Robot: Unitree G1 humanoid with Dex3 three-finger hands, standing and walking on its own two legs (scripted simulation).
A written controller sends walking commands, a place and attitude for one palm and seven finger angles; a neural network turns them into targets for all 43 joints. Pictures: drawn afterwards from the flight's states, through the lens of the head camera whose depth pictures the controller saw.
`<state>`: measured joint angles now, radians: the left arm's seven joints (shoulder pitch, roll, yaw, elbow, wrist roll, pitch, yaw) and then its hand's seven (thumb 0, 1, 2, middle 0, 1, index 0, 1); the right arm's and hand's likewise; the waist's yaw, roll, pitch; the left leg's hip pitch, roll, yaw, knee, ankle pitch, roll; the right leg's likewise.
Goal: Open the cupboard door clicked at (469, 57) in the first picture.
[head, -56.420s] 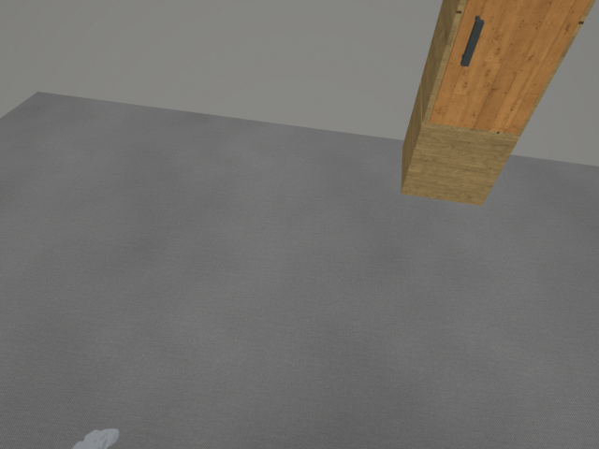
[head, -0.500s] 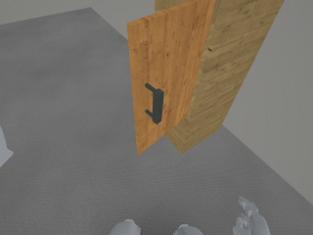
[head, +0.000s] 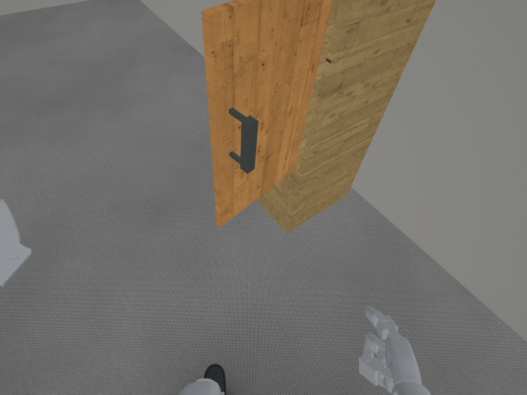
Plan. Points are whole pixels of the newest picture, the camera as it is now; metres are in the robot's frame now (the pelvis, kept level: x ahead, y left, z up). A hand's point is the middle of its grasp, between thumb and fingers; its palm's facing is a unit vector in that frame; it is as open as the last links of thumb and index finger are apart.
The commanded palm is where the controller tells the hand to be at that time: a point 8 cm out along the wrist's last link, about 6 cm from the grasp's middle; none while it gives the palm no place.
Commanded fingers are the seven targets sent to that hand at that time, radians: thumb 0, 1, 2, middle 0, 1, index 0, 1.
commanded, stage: stop stepping back and stand still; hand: left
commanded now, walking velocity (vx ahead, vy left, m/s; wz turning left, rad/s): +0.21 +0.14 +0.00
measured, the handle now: (241, 141) +0.60 +0.12 +0.00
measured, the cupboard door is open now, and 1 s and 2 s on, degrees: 99 99 99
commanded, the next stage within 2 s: let the arm hang, fingers relaxed in 0.80 s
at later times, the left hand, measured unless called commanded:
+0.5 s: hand (1, 339) +0.13 +0.25 +0.17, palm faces +0.46 -0.78 -0.42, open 7.4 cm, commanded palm +0.08 +0.29 +0.19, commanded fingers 0.00 0.90 0.90 -0.20 -0.30 -0.20 -0.30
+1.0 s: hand (48, 372) +0.13 +0.27 +0.04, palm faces +0.24 -0.85 -0.47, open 7.4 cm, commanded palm none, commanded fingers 0.00 0.90 0.90 -0.20 -0.30 -0.20 -0.30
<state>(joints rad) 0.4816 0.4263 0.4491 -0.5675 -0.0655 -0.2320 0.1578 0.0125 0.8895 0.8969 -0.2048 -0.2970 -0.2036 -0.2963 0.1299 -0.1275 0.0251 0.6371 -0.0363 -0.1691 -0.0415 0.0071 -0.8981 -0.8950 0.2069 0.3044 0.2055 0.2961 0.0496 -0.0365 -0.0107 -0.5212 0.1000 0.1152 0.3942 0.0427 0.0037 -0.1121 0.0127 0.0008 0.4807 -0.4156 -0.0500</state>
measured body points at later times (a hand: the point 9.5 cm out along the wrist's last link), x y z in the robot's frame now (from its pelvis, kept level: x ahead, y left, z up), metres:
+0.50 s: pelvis -0.06 -0.01 +0.00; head -0.08 -0.01 +0.45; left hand +0.10 +0.29 +0.20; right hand +0.05 -0.28 -0.09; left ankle -0.01 +0.10 -0.73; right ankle -0.12 -0.12 -0.73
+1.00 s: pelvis -0.09 +0.00 +0.00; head -0.09 -0.02 +0.45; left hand +0.11 +0.31 +0.07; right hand +0.08 -0.25 -0.10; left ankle -0.01 +0.10 -0.73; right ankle -0.12 -0.12 -0.73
